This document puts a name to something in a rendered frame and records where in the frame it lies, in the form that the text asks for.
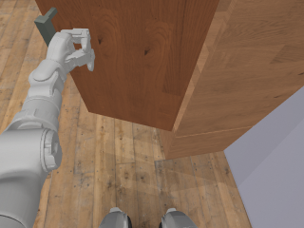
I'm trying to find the handle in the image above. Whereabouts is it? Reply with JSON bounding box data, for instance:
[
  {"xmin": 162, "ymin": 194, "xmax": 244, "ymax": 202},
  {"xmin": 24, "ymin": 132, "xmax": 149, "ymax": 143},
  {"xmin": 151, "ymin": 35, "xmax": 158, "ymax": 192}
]
[{"xmin": 34, "ymin": 7, "xmax": 58, "ymax": 47}]

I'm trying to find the left robot hand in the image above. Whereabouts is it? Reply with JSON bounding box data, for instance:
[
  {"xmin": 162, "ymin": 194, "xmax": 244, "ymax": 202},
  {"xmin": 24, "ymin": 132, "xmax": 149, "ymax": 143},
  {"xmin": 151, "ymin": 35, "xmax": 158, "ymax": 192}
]
[{"xmin": 46, "ymin": 28, "xmax": 95, "ymax": 74}]

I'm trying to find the left robot forearm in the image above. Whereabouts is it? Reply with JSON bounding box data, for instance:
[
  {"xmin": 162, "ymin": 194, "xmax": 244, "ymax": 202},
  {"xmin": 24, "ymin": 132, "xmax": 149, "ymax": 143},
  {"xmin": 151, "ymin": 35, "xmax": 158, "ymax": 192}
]
[{"xmin": 0, "ymin": 59, "xmax": 67, "ymax": 136}]

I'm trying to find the robot left thigh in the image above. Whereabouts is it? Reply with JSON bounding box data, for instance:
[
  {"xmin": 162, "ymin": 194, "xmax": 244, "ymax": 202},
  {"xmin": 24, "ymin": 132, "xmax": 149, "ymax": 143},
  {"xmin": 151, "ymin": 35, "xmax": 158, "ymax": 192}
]
[{"xmin": 98, "ymin": 211, "xmax": 128, "ymax": 228}]

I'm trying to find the right robot shin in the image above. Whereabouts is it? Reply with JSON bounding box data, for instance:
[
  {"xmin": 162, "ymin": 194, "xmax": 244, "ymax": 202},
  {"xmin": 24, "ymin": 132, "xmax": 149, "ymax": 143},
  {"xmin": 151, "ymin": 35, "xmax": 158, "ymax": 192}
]
[{"xmin": 166, "ymin": 208, "xmax": 177, "ymax": 214}]

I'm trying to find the left robot upper arm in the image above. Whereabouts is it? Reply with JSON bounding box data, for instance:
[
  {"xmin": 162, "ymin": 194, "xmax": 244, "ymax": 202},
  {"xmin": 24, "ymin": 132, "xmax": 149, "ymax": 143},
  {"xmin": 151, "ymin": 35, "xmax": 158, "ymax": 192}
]
[{"xmin": 0, "ymin": 127, "xmax": 63, "ymax": 228}]

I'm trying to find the cupboard door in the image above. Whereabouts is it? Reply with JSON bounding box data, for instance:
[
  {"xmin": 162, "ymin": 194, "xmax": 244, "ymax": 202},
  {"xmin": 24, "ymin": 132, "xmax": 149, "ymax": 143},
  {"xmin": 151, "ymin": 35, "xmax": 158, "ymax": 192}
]
[{"xmin": 35, "ymin": 0, "xmax": 219, "ymax": 132}]

